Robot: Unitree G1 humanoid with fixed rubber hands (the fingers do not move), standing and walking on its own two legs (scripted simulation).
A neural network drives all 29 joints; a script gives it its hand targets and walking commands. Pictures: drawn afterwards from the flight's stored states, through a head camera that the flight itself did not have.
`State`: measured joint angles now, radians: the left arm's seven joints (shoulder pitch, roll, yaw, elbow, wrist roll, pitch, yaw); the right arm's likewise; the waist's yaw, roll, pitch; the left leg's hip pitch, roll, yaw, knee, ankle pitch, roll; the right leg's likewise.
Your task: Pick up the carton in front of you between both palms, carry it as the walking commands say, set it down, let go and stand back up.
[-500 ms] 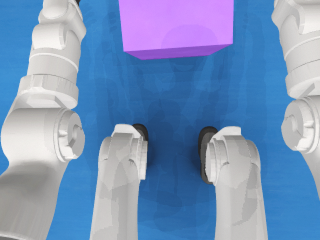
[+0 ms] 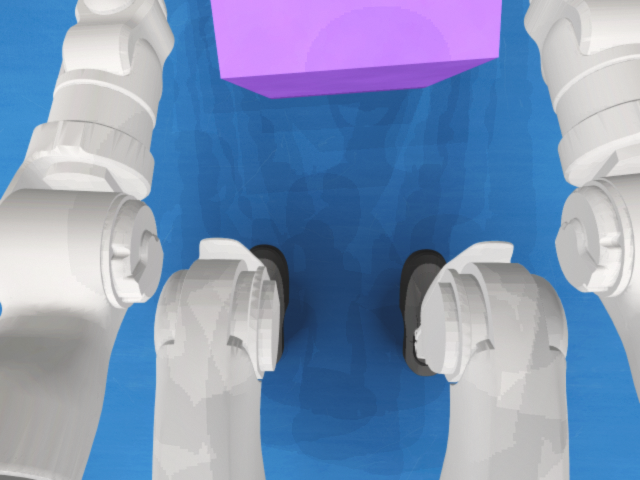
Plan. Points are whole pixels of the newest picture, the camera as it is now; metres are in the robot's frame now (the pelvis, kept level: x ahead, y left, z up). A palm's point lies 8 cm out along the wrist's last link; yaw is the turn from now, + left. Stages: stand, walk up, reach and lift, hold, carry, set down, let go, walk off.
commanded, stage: reach and lift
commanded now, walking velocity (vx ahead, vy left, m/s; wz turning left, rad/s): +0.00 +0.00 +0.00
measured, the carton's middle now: out of the picture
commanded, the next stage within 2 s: none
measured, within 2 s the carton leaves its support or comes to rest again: leaves its support in 0.62 s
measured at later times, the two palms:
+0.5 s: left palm out of the picture +0.55 +0.16 -0.17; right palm out of the picture +0.56 -0.14 -0.17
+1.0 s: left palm out of the picture +0.50 +0.16 +0.02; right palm out of the picture +0.51 -0.14 +0.02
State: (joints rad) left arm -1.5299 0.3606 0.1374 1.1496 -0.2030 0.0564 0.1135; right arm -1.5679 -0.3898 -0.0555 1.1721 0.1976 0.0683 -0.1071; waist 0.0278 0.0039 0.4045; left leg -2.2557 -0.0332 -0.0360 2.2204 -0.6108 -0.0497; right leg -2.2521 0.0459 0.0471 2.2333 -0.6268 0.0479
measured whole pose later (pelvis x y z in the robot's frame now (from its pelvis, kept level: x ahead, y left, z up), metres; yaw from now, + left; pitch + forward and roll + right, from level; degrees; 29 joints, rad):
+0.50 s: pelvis +0.00 +0.00 +0.00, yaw +0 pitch +35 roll +1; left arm -1.51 0.27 0.30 1.00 -0.04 0.18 0.06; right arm -1.56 -0.31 -0.22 1.08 0.05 0.17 -0.06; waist 0.02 -0.02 0.44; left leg -2.23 -0.04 -0.04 2.23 -0.61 -0.06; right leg -2.23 0.06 0.05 2.24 -0.62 0.04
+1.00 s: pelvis -0.02 +0.00 +0.09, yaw +0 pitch +43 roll +0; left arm -1.21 0.06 0.52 0.81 0.22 0.36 0.07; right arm -1.23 -0.07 -0.48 0.84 -0.23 0.36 -0.06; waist 0.01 0.00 -0.07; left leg -2.14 -0.11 -0.09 1.88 -0.50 -0.08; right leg -2.13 0.11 0.09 1.89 -0.51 0.08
